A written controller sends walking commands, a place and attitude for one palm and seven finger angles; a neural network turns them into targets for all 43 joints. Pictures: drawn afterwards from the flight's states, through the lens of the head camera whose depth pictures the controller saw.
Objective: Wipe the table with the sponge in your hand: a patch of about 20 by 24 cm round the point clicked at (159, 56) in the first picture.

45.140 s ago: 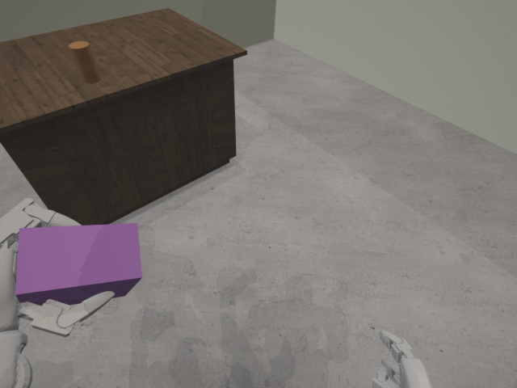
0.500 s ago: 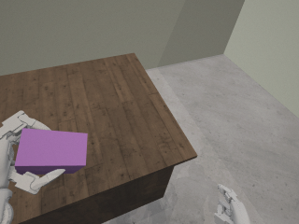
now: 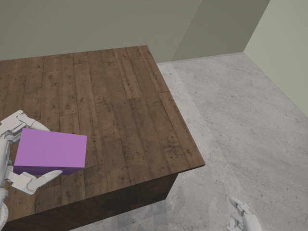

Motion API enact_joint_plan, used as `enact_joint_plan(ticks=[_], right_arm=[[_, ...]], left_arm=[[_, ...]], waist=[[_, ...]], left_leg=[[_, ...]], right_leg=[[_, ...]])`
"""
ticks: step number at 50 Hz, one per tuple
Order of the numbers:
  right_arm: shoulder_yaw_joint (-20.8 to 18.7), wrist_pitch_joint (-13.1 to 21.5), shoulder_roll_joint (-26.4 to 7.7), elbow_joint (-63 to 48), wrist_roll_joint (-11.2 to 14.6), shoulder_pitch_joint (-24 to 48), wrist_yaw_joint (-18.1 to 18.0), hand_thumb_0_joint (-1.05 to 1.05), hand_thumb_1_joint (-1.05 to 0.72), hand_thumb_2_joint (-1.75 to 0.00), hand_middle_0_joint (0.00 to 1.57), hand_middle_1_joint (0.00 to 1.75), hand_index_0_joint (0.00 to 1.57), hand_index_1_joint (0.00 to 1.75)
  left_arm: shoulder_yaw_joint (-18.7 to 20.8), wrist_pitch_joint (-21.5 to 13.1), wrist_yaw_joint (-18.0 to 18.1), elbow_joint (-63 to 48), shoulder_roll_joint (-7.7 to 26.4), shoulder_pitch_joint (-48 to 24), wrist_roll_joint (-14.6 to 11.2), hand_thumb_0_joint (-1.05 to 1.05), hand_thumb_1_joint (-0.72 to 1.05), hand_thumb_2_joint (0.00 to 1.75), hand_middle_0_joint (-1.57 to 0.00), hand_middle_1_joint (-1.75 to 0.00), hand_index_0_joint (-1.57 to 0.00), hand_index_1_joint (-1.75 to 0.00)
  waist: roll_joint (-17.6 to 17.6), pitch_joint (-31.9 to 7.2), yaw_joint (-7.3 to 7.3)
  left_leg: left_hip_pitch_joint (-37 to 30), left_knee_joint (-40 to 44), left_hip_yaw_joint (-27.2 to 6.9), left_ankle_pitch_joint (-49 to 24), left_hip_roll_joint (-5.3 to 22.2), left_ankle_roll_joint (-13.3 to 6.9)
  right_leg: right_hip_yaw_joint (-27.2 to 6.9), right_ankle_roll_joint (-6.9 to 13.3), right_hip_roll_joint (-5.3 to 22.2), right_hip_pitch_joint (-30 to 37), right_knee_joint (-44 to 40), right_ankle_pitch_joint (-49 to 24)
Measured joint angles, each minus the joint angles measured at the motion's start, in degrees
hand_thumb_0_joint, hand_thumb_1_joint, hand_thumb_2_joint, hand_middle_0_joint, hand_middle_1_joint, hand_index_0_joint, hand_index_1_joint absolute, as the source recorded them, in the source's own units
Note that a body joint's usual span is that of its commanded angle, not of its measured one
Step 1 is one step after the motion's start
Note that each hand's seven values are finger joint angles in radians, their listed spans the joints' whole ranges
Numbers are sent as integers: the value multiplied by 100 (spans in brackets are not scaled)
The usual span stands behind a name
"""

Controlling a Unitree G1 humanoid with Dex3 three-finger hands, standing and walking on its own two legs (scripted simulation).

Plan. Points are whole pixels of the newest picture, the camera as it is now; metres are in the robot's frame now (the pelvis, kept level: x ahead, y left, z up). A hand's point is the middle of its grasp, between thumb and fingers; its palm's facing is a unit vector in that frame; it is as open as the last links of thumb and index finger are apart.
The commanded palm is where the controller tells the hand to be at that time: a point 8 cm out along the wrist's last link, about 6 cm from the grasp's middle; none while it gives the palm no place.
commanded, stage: come to a stop and stand still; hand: left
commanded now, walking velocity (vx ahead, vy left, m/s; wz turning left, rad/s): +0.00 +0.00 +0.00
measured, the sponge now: (58, 155) +0.23 +0.23 +0.10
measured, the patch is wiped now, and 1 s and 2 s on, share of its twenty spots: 0.00 0.00 0.00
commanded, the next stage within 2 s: look again from close up in 0.20 s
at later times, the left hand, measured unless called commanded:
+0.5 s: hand (14, 165) +0.19 +0.26 +0.16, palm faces +0.35 -0.87 -0.35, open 10.2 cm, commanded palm +0.13 +0.30 +0.18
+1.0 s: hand (35, 154) +0.21 +0.24 +0.17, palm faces +0.33 -0.87 -0.36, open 10.2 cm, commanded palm +0.15 +0.27 +0.18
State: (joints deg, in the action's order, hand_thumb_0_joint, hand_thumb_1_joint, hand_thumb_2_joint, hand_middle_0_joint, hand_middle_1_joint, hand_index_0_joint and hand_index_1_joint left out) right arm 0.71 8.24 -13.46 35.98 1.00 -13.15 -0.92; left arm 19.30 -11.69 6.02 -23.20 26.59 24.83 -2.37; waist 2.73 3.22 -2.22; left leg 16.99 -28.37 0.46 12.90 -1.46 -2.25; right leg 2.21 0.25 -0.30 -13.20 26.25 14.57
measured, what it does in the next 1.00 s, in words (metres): stands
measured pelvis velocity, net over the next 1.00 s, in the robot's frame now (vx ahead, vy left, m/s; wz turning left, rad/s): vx -0.02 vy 0.00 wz -0.04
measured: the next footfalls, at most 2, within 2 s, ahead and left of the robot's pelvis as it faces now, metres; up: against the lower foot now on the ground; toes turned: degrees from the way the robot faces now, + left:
none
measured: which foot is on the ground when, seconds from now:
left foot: down 0.00-1.00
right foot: down 0.00-1.00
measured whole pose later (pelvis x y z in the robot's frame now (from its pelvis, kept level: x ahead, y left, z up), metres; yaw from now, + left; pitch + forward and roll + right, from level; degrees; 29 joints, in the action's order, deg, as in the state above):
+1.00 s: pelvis -0.02 +0.00 +0.00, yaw -2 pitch +0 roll -1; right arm 1.9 7.5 -10.2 32.6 1.1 -12.2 -1.8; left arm 20.0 -10.1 5.4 -27.7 22.1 23.6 -3.0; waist 1.9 1.1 -1.2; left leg 16.2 -25.8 2.3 10.1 -0.2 -2.0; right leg 0.4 0.5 -1.4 -13.3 23.8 10.9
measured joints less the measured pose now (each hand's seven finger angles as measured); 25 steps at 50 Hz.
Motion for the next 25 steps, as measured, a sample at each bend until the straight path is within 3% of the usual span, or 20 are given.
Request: enact_joint_plan(ticks=[5,11,18,25], right_arm=[[-26,97,-48,-82,39,116,81,1,-90,-90,21,30,20,30],[-77,48,1,-157,84,251,94,1,-90,-90,21,30,21,30],[30,-62,165,-280,110,262,8,1,-90,-90,21,30,21,30],[119,45,190,-277,55,148,5,1,-90,-90,21,30,21,30]], left_arm=[[327,-87,190,-444,44,-169,-169,-1,-52,104,-71,-133,-74,-133],[134,-365,78,-583,-238,-43,-242,-1,-52,104,-71,-134,-73,-133],[64,-114,-44,128,-331,-166,-254,-1,-52,104,-71,-134,-74,-133],[-55,-106,-33,-430,-413,-113,-132,-1,-52,104,-71,-134,-74,-133]], waist=[[-34,2,-54],[-166,-171,-78],[-159,-157,-34],[-84,-7,-5]], left_leg=[[62,-109,-67,31,-12,-11],[-15,26,15,-60,-78,-71],[-33,216,43,-275,-104,-113],[11,215,27,-370,-103,-140]], right_leg=[[70,-7,8,0,21,5],[-9,-86,80,23,-33,-66],[-33,-120,108,15,-175,-262],[-14,-136,105,7,-239,-389]])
